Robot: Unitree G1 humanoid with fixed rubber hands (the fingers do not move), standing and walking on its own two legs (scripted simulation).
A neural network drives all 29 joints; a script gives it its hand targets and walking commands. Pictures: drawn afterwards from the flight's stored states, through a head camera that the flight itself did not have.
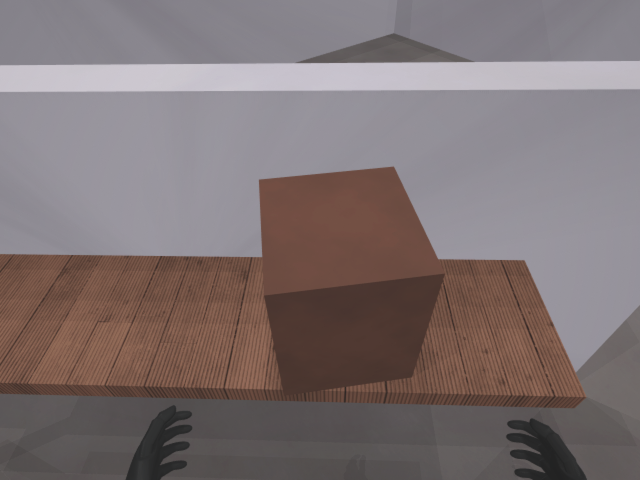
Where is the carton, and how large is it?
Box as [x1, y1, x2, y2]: [259, 167, 444, 395]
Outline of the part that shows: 393,167 259,180 264,297 284,395 410,377 412,375 444,272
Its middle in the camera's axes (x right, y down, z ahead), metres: +0.03 +0.06 +0.59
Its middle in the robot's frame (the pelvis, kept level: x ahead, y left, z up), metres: +0.41 +0.03 +0.01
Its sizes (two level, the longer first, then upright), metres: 0.210 0.200 0.250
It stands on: a table, 0.67 m high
